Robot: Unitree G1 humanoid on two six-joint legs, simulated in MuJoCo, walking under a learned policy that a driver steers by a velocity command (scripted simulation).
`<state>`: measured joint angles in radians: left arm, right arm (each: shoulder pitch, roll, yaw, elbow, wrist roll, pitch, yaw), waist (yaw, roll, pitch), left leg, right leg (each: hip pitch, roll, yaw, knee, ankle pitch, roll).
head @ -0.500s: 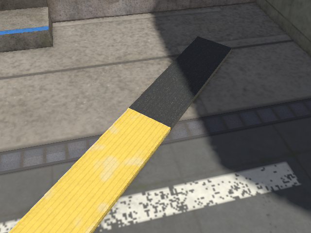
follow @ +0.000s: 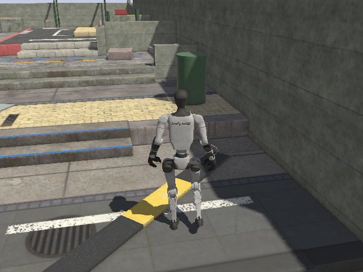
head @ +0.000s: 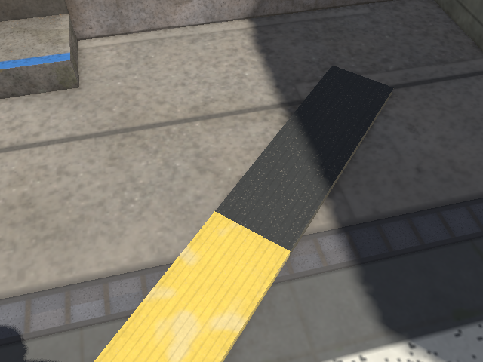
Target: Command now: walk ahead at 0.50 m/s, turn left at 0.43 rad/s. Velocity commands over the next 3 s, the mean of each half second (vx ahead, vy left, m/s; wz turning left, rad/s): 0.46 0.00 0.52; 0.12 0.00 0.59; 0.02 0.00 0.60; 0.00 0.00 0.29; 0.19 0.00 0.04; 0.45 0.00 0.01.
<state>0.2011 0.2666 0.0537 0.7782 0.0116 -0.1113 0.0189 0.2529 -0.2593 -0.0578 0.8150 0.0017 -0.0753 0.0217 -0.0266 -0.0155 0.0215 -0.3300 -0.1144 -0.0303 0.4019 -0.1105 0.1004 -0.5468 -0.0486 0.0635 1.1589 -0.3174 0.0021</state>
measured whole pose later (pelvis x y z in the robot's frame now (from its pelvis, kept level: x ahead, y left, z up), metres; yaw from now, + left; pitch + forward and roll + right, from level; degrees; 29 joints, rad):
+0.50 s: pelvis +0.25 -0.03 +0.00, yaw +17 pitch +2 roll -1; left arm 0.21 0.23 0.07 0.73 0.02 -0.08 0.01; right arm 0.24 -0.31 -0.09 0.68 0.02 -0.01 -0.02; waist 0.01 0.05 0.02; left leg -0.62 0.02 -0.06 1.20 -0.40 -0.03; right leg -0.25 0.02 -0.04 0.40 -0.19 -0.02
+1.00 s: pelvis +0.34 +0.02 +0.02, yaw +34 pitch +3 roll +0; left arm 0.09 0.28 0.05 0.73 0.00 0.00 0.02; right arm 0.18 -0.28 -0.09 0.58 0.00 0.03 -0.03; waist -0.03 -0.02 0.03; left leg -0.48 -0.08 -0.09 0.53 -0.11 0.05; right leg -0.51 0.00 0.08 0.86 -0.33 0.06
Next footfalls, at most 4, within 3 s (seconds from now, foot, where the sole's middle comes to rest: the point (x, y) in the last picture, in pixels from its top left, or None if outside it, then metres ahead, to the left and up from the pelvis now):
0.30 right None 0.33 -0.13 -0.78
0.72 left None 0.40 0.18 -0.74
1.08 right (265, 351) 0.49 -0.05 -0.76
1.52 left None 0.22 0.06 -0.77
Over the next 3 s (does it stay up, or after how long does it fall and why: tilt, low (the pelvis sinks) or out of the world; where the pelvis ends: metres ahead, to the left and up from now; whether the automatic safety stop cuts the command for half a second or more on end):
stays up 0.53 0.21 0.04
